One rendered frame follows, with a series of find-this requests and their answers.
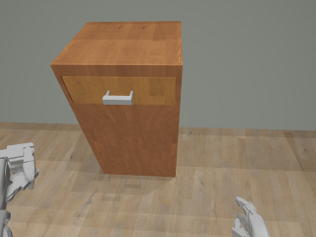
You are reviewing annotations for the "left robot hand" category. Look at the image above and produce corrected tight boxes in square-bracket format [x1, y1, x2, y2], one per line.
[0, 142, 40, 210]

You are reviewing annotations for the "cabinet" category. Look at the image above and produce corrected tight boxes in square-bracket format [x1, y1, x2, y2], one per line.
[49, 21, 183, 178]

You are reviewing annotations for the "left robot forearm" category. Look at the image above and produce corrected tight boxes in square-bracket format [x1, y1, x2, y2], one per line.
[0, 209, 13, 237]

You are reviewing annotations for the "right robot hand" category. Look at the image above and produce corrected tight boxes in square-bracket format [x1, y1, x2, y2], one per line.
[231, 197, 271, 237]

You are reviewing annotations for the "handle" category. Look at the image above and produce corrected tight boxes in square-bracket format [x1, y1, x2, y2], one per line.
[102, 90, 133, 105]

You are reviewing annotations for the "drawer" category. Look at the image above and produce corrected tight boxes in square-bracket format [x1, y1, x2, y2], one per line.
[62, 76, 176, 105]

